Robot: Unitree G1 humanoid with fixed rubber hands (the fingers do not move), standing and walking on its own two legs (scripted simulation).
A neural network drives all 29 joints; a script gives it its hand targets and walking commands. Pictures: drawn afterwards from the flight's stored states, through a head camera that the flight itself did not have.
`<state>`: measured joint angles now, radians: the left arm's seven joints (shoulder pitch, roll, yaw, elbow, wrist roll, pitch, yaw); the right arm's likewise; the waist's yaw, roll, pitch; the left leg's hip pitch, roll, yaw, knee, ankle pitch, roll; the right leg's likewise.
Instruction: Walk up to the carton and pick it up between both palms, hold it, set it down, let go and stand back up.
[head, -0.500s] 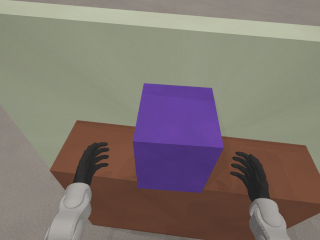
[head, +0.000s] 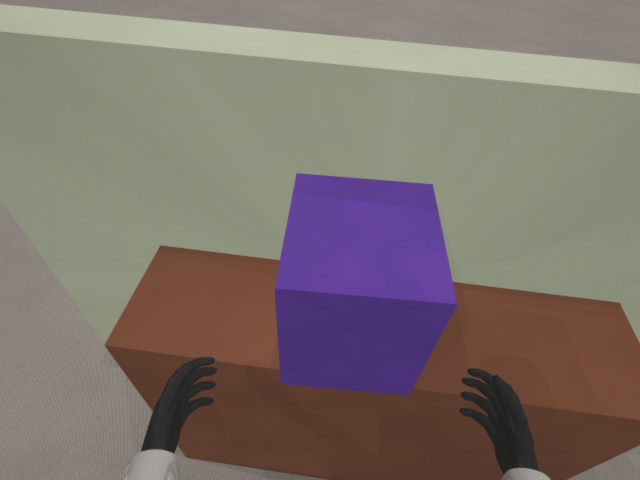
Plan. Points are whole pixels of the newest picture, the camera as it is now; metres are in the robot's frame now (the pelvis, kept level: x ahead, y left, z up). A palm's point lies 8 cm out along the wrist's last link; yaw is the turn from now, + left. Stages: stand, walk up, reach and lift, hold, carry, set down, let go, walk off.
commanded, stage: set down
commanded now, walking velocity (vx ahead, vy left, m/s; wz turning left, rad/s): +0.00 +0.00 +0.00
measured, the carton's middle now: (354, 287) +0.38 -0.03 +0.00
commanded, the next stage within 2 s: let go in 1.20 s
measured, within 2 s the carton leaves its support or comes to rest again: neither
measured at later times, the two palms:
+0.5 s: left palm (149, 446) +0.16 +0.22 -0.05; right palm (503, 471) +0.16 -0.21 -0.05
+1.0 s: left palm (145, 457) +0.16 +0.23 -0.08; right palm out of the picture +0.16 -0.22 -0.08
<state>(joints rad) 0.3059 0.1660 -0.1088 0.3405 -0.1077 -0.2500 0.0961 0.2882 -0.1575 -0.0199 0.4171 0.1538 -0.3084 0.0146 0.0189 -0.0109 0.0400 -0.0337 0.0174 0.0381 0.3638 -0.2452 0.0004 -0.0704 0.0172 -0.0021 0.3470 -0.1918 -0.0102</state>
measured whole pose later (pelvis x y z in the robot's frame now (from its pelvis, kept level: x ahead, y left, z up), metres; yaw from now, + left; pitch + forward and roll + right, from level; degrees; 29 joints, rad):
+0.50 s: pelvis +0.00 +0.00 +0.00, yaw -1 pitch -5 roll +0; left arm 0.26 0.20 -0.04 0.42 -0.06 -0.03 0.05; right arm 0.26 -0.14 -0.03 0.54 0.05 -0.20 0.01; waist 0.03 -0.01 0.04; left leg -0.01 0.02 0.05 0.34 -0.23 0.00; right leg -0.06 0.02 0.02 0.32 -0.17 -0.01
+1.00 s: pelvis +0.00 +0.00 +0.00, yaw +0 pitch -5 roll -1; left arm 0.19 0.21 0.00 0.53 0.00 0.10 0.01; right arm 0.17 -0.18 -0.02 0.73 -0.01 -0.20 0.01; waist 0.01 -0.01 0.08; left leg -0.04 0.02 0.04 0.38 -0.26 0.00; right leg -0.07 0.02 0.00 0.35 -0.20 -0.01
